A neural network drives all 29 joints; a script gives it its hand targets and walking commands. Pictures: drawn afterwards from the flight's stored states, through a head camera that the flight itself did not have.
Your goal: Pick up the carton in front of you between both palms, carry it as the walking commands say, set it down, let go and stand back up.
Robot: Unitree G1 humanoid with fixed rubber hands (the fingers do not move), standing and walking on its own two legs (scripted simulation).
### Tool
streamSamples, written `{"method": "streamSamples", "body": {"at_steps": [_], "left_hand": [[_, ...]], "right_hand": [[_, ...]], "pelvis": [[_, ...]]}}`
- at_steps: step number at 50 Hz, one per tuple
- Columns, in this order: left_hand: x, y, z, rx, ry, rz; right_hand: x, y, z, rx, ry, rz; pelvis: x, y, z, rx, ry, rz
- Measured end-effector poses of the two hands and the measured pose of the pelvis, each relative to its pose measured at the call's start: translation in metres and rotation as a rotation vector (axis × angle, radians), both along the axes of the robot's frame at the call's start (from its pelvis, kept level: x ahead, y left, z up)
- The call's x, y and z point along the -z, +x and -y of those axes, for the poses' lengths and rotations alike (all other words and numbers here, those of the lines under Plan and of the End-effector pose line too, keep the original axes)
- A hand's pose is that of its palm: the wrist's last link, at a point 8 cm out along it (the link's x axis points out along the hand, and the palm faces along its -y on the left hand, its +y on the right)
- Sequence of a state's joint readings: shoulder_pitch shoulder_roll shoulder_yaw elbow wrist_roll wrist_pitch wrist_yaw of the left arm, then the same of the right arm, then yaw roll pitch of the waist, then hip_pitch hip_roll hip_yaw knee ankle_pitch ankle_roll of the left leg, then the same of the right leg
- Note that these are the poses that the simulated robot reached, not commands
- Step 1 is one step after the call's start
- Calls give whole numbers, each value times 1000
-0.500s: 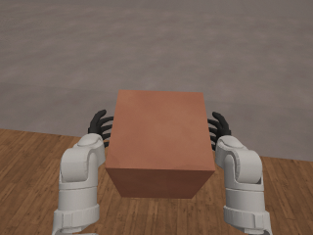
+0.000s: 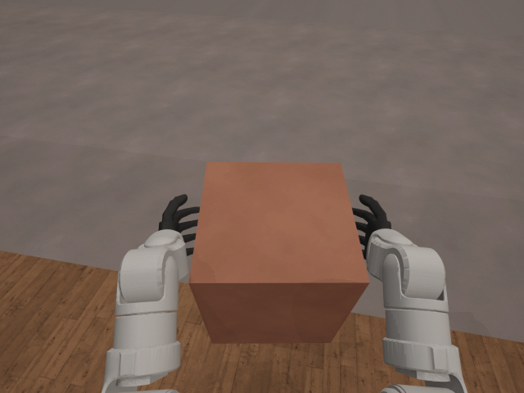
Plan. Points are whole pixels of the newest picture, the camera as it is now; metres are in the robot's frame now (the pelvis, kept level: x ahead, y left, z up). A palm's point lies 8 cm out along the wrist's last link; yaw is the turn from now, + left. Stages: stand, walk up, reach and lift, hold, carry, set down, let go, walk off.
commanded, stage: carry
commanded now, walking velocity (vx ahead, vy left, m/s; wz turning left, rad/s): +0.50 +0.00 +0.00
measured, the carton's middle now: (272, 258) +0.35 +0.01 +0.03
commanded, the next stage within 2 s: none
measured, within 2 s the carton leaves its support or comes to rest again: neither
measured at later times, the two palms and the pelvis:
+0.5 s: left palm (203, 133) +0.65 +0.16 +0.08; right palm (338, 139) +0.63 -0.13 +0.08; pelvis +0.31 +0.02 -0.03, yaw -2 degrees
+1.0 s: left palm (224, 85) +0.94 +0.15 +0.05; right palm (325, 86) +0.95 -0.15 +0.05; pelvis +0.62 +0.00 -0.05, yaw -1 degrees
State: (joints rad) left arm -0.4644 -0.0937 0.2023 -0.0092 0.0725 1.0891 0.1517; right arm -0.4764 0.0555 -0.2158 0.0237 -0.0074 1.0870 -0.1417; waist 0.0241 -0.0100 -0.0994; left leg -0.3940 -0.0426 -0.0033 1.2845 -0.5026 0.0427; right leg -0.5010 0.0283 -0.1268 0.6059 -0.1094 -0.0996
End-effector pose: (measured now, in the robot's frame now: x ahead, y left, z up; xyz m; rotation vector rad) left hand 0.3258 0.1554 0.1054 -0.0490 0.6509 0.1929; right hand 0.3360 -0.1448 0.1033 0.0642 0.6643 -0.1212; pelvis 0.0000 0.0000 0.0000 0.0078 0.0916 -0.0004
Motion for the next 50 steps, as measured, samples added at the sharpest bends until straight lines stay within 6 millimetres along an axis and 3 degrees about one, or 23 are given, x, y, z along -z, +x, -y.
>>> {"method": "streamSamples", "body": {"at_steps": [4, 7, 13, 17, 22, 29, 36, 40, 46, 50], "left_hand": [[17, 30, -4, -44, -18, -64], [17, 62, -5, -51, -18, -56], [3, 147, -2, -28, -47, 40], [-2, 209, -7, -1, -38, 77], [14, 290, -14, 58, -37, 94], [40, 363, -4, 94, -75, -51], [28, 444, -6, 73, -81, 23], [17, 499, -3, 71, -62, 77], [31, 584, 10, 56, -31, 80], [54, 617, 4, 14, -13, -4]], "right_hand": [[18, 38, -5, -11, 21, -65], [23, 69, -5, 2, 45, -60], [5, 144, -2, 21, 17, 38], [-2, 202, -6, 25, -5, 76], [7, 271, -14, 57, -31, 93], [32, 326, -6, 120, -37, -51], [16, 415, -7, 117, -20, 22], [6, 474, -3, 103, -17, 76], [28, 564, 10, 64, -22, 79], [54, 611, 4, 26, 1, -6]], "pelvis": [[-7, 41, 8, 0, 6, -5], [-10, 72, 11, 3, 8, -9], [-9, 145, 7, 9, 1, -20], [0, 206, -2, 16, -10, -27], [28, 281, -18, 38, -38, 1], [17, 353, -30, 35, -38, -2], [12, 429, -29, 32, -37, -8], [18, 483, -23, 24, -23, -18], [49, 576, -7, 1, 11, 5], [52, 617, -1, 14, -10, 1]]}}
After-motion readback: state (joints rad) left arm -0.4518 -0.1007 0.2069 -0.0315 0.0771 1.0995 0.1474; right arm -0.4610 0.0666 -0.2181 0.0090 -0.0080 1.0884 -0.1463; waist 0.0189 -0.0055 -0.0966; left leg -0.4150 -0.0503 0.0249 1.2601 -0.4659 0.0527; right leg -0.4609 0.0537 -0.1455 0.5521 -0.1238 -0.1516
